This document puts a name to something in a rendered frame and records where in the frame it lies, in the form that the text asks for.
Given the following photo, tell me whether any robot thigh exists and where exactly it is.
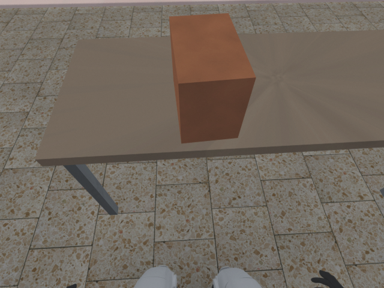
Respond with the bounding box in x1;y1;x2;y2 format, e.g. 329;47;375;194
213;268;262;288
134;266;177;288

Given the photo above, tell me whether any robot left thigh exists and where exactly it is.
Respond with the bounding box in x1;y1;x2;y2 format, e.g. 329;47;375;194
134;266;177;288

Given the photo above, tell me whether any carton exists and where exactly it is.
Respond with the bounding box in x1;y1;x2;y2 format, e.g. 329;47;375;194
169;13;256;143

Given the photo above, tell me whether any table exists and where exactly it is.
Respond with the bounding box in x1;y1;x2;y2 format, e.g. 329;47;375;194
35;30;384;215

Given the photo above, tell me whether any robot right hand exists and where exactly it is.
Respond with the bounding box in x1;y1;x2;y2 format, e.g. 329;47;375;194
311;270;344;288

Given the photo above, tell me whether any robot right thigh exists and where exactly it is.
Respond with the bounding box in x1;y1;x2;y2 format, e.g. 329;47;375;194
213;268;262;288

